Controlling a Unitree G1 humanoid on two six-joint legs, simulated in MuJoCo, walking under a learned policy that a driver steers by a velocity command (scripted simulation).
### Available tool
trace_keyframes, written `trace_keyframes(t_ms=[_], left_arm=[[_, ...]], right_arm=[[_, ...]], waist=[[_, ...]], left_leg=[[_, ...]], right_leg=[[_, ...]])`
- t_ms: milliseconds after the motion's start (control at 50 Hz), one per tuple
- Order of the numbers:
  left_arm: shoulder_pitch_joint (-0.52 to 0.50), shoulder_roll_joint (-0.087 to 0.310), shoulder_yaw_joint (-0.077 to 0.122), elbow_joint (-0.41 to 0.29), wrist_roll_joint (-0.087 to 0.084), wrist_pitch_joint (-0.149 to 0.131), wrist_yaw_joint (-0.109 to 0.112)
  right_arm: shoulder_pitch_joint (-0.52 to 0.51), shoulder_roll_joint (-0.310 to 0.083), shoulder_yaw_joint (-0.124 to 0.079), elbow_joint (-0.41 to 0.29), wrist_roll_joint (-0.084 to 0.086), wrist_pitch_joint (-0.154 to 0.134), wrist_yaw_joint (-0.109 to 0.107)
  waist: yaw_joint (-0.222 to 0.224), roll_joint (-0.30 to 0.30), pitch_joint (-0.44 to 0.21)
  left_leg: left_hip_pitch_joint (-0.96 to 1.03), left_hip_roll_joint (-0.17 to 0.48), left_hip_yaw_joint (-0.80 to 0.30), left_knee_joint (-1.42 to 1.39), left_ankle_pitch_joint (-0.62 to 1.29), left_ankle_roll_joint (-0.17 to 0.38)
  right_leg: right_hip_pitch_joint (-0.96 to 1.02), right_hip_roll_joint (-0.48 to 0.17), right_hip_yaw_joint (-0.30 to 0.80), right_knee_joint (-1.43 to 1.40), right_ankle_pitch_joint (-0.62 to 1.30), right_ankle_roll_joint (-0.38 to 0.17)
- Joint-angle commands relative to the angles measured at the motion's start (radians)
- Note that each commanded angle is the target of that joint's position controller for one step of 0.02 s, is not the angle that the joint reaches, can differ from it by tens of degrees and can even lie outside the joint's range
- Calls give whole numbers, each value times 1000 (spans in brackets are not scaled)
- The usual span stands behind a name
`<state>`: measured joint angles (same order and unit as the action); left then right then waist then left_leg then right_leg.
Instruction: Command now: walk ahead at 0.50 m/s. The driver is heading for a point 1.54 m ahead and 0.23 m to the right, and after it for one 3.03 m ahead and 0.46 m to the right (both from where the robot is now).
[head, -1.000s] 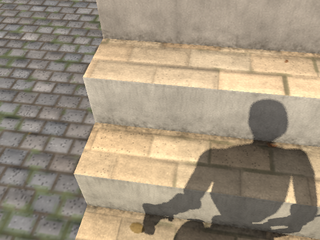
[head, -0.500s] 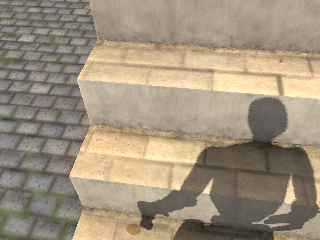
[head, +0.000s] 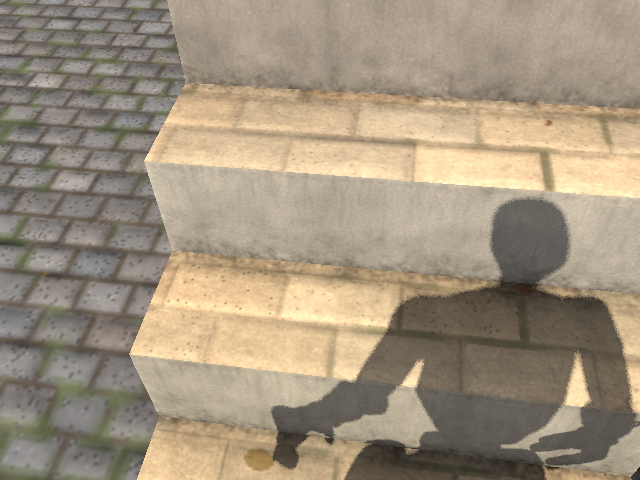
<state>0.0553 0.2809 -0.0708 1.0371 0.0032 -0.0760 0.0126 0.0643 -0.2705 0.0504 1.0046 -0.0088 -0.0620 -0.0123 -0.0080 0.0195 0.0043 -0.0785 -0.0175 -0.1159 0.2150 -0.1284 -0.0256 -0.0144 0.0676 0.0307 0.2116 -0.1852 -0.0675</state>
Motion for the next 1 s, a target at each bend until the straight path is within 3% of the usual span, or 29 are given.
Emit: trace_keyframes(t_ms=[20,620,660,1000], left_arm=[[-57,138,23,-48,-1,-12,3],[-52,159,20,-38,-3,-8,2],[-57,155,22,-39,-8,-7,1],[-62,150,25,-32,-5,-8,1]], right_arm=[[-58,-108,-17,-54,0,-13,-2],[-53,-123,-9,-59,0,-14,-3],[-61,-115,-8,-64,7,-15,2],[-71,-112,-12,-73,3,-14,3]], waist=[[1,-20,-66],[2,-18,-66],[7,-33,-77],[8,-14,-68]], left_leg=[[17,110,-49,8,186,13],[18,116,-35,15,187,5],[1,116,-30,25,198,6],[5,118,-29,17,182,4]], right_leg=[[6,-183,95,-9,291,25],[12,-181,99,-11,317,24],[34,-179,96,1,356,23],[19,-178,100,-8,314,19]])
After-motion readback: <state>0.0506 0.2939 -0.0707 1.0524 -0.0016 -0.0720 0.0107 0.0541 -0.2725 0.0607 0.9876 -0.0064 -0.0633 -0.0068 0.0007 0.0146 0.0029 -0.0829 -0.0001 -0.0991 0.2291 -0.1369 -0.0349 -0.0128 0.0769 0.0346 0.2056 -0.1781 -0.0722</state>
